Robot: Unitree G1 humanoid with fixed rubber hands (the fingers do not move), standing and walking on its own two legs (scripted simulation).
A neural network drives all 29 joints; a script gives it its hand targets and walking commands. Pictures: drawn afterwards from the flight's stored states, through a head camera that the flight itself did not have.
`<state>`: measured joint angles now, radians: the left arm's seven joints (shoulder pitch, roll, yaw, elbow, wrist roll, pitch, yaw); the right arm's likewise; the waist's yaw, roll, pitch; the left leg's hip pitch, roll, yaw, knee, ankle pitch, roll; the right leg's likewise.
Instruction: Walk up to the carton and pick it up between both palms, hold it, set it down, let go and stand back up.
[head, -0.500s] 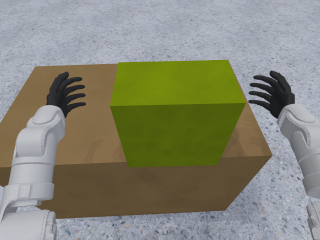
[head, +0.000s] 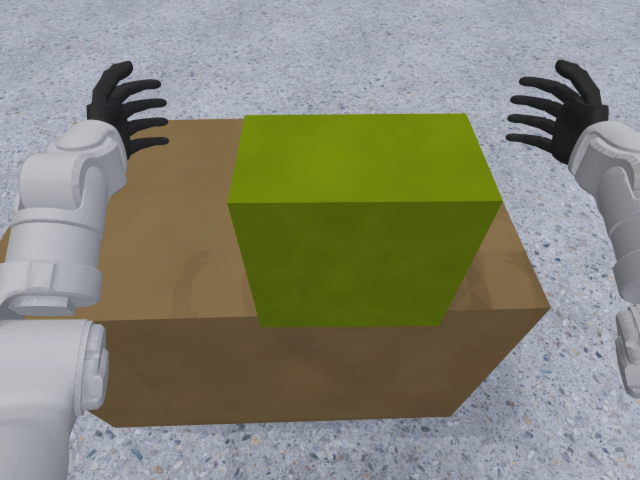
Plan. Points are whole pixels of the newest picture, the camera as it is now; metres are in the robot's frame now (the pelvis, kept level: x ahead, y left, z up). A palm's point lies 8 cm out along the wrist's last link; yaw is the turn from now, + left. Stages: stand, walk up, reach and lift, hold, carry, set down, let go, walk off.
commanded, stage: reach and lift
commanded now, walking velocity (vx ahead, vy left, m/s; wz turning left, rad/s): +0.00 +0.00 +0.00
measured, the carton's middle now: (352, 231) +0.45 -0.01 +0.03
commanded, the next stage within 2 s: none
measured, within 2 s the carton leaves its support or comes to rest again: neither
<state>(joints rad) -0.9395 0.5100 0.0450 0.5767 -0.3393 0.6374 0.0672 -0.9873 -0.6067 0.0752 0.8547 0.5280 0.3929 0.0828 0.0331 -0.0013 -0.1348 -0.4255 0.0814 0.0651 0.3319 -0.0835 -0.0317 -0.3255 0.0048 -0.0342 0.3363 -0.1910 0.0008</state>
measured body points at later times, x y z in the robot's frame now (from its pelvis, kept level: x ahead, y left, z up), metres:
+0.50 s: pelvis +0.00 +0.00 +0.00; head +0.06 +0.00 +0.44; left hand +0.44 +0.26 +0.14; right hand +0.47 -0.23 +0.13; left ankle +0.04 +0.14 -0.74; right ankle -0.03 -0.12 -0.74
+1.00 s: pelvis +0.00 +0.00 -0.01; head +0.07 +0.00 +0.43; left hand +0.44 +0.25 +0.08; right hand +0.47 -0.21 +0.08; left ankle +0.04 +0.14 -0.74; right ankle -0.03 -0.12 -0.74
